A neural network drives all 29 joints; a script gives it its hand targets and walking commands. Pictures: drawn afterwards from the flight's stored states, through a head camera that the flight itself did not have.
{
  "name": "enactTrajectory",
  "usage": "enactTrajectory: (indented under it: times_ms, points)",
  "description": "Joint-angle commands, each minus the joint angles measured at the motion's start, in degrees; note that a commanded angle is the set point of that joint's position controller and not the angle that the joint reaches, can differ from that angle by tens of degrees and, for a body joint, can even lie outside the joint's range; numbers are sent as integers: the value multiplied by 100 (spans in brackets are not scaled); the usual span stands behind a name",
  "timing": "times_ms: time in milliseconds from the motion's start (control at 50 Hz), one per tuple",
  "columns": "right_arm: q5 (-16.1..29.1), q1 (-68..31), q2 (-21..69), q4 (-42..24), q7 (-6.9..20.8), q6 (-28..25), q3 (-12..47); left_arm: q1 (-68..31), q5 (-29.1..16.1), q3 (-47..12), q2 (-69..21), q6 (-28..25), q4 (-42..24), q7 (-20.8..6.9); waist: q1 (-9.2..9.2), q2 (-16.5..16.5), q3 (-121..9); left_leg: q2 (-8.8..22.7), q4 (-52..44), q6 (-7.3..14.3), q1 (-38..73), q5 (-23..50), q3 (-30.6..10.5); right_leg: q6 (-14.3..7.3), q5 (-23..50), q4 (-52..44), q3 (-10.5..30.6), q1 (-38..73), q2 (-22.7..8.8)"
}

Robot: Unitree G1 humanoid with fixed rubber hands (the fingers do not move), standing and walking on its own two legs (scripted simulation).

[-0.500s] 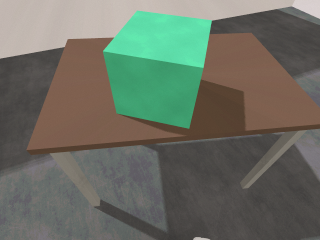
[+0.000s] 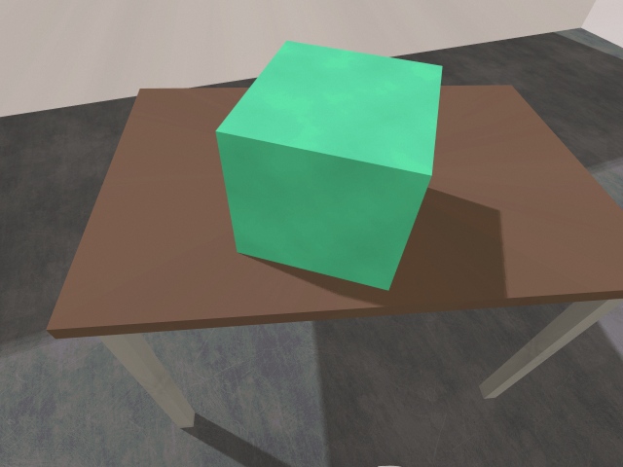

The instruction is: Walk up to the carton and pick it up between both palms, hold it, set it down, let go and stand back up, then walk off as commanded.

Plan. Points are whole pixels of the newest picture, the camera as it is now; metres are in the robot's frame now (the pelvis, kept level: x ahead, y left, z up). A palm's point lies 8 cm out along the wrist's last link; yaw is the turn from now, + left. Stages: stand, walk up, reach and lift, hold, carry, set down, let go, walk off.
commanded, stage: walk up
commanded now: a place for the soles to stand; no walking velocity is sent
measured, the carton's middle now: (336, 162) +0.57 -0.01 +0.07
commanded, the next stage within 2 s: reach and lift in 1.80 s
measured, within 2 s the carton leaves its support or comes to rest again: neither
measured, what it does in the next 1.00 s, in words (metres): steps on the spot: right foot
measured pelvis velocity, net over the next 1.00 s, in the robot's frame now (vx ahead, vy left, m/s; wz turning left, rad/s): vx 0.03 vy -0.02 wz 0.00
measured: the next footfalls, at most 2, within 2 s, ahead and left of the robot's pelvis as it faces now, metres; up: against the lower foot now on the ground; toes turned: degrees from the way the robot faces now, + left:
right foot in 0.14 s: +0.10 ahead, -0.16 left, +0.00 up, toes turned +2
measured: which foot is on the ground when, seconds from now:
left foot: down 0.00-1.00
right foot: up 0.00-0.12, down 0.14-1.00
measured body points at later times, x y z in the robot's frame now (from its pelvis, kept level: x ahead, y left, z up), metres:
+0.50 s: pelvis +0.03 -0.01 +0.00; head +0.06 +0.01 +0.44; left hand +0.10 +0.31 -0.13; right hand +0.09 -0.33 -0.11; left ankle +0.05 +0.12 -0.72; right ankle +0.04 -0.16 -0.71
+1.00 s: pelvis +0.03 -0.02 -0.01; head +0.06 -0.01 +0.44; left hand +0.12 +0.30 -0.13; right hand +0.10 -0.35 -0.11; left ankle +0.05 +0.12 -0.72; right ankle +0.06 -0.16 -0.72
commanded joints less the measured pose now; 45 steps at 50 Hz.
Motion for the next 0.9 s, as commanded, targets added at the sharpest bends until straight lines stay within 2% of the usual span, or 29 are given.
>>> enactTrajectory:
  times_ms: [0, 60, 100, 120, 140, 160, 180, 260, 320, 340, 360, 380, 400, 460, 520, 540, 560, 580, 600, 660, 680, 700, 720, 740, 760, 800, 820, 840, 880]
  points:
    - [-88, 412, -1752, -302, -95, -81, -628, -154, 87, 207, 1098, -58, -410, -2, -238, 1091, -90, 1422, -1858, 1291, 1182, 795, -1756, -86, -442, -382, -311, -1038, -183]
    - [-66, 202, -1799, -373, -75, -5, -602, 14, 76, 212, 1036, -158, -383, 20, -111, 1144, -355, 1278, -1372, 1207, 931, 1270, -1460, -143, -292, -1244, -470, -255, -40]
    - [-31, -216, -1500, -475, -60, 70, -469, 473, 139, 249, 1013, -237, -172, 83, 283, 738, -531, 968, -496, 855, 9, 1391, -884, -276, 673, -2361, -598, 1150, 213]
    - [-11, -213, -1138, -503, -79, 107, -348, 761, 216, 317, 1226, -273, -66, 132, 381, 179, -708, 676, 281, 551, -626, 857, -635, -362, 694, -2628, 218, 1744, -140]
    - [41, -350, -644, -641, -91, 107, -182, 700, 242, 382, 1687, -306, -106, 183, 338, -1112, -533, -176, 1535, 121, -1544, -248, 48, -838, 219, -3601, 2534, 1801, -1379]
    - [25, -531, -1010, -581, -162, 186, -302, 506, 141, 420, 1991, -280, -148, 153, 393, -989, -228, -335, 1812, 120, -1791, -1572, -260, -1458, -88, -3786, 3196, 1277, -1923]
    - [22, -429, -1308, -526, -176, 188, -358, 168, 97, 387, 1934, -241, -274, 144, 284, -745, 11, -197, 1901, 85, -1670, -1555, -342, -1691, 256, -3575, 2970, 1125, -1953]
    - [-2, -112, -1116, -335, -113, 87, -313, 123, 119, 260, 1544, -176, -332, 139, 243, -1039, -432, -131, 690, 72, -973, -1226, -45, -1310, 2642, -2804, 1628, 1466, -1309]
    - [-8, 580, -1031, -37, -164, -10, -333, -422, 44, 191, 1446, -47, -433, 98, -220, -871, -603, -378, -902, 157, 695, -72, 340, -949, 2516, -1828, 781, 478, -871]
    - [-102, 863, -1204, 76, -201, -47, -391, -604, -7, 94, 1092, -9, -493, 103, -403, -368, -637, -118, -1349, 246, 1408, 37, -363, -690, 2112, -1007, 507, -226, -642]
    - [-158, 853, -1843, 20, -217, -98, -510, -599, -55, 12, 677, 22, -595, 99, -317, 1354, -542, 1280, -2060, 639, 1758, -62, -2703, -219, 527, 128, -127, -1449, 168]
    - [-113, 612, -2014, -46, -197, -94, -540, -734, 2, 111, 954, 80, -519, 191, -259, 1053, -250, 1883, -2222, 1177, 1053, 70, -3091, -116, -797, 85, 80, -1367, 23]
    - [-89, 271, -1862, -114, -190, -80, -525, -513, -15, 131, 1174, 71, -442, 178, -86, 836, -59, 1849, -2123, 1359, 887, 182, -2841, -149, -782, 78, 34, -1164, -139]
    - [-94, -138, -1667, -223, -186, -35, -454, -198, 34, 131, 1070, -8, -212, 99, -3, 1143, -359, 1304, -1594, 1074, 930, 1203, -1811, -186, -499, -754, -313, -418, -93]
    - [-61, -493, -1394, -333, -134, 67, -354, 117, 101, 176, 1045, -139, -89, 120, 287, 749, -566, 820, -702, 595, -98, 1361, -955, -257, 796, -2241, -264, 1178, 13]
    - [-8, -389, -1194, -351, -130, 95, -282, 119, 193, 241, 1247, -185, -72, 149, 240, 221, -696, 543, -53, 369, -528, 1166, -713, -408, 1082, -2505, 533, 1537, -372]
    - [8, -510, -917, -437, -126, 117, -221, 18, 169, 262, 1559, -243, -123, 169, 159, -483, -620, -165, 742, 104, -938, 222, -82, -791, 693, -3096, 2033, 1350, -1132]
    - [19, -534, -995, -404, -161, 172, -271, -46, 86, 258, 1711, -222, -116, 139, 155, -654, -396, -289, 836, 116, -878, -1206, 11, -1295, 565, -3215, 2447, 948, -1623]
    - [-2, -467, -1117, -418, -170, 182, -301, -158, 108, 260, 1749, -209, -178, 123, 152, -610, -272, -213, 924, 132, -946, -1557, -192, -1472, 780, -3151, 2498, 1024, -1720]
    - [-8, -13, -1012, -167, -130, 74, -279, -547, 61, 150, 1479, -102, -242, 122, -102, -702, -408, -213, -617, 200, 183, -438, 81, -958, 1465, -2630, 1252, 585, -1078]
    - [-40, 264, -1127, -40, -138, 18, -307, -714, 55, 91, 1259, -57, -280, 93, -246, -433, -588, -64, -959, 224, 894, -86, -233, -658, 1540, -2178, 853, 150, -787]
    - [-129, 438, -1488, -4, -159, -34, -404, -797, 15, 75, 1014, -35, -377, 79, -294, 388, -644, 610, -1382, 456, 1251, 50, -1485, -340, 1325, -1105, 311, -493, -256]
    - [-97, 316, -1760, -30, -153, -67, -445, -657, 8, 58, 898, 23, -333, 89, -147, 1019, -553, 1371, -1884, 895, 1219, -271, -2476, -142, 22, -713, -238, -859, 90]
    - [-97, 211, -1810, -54, -153, -56, -478, -629, 42, 104, 1046, 40, -310, 116, -133, 886, -377, 1646, -1913, 1211, 1069, 48, -2676, -117, -723, -525, -130, -884, -19]
    - [-89, -16, -1745, -83, -161, -56, -444, -512, 27, 88, 1042, 12, -288, 123, -52, 916, -318, 1622, -1752, 1283, 1140, 840, -2529, -138, -738, -627, -100, -819, -89]
    - [-68, -311, -1578, -170, -166, -30, -373, -300, 42, 70, 967, -83, -190, 109, 115, 957, -574, 1251, -1176, 969, 952, 1948, -1650, -204, 19, -1582, -254, 55, -127]
    - [-22, -477, -1414, -204, -157, -14, -318, -129, 80, 89, 1085, -161, -136, 117, 241, 686, -763, 988, -780, 660, 497, 2197, -1118, -249, 1225, -2004, -79, 753, -221]
    - [33, -382, -1434, -203, -256, 28, -331, -430, 140, 228, 1331, -48, -165, 95, 124, 127, -567, 758, -388, 401, 44, 2541, -941, -376, 2518, -1957, 392, 840, -383]
    - [103, -225, -1381, -248, -309, 83, -363, -641, 65, 228, 1461, 43, -296, 49, -76, -232, -719, 201, -92, 196, 225, 1479, -313, -762, 2929, -1922, 645, 638, -623]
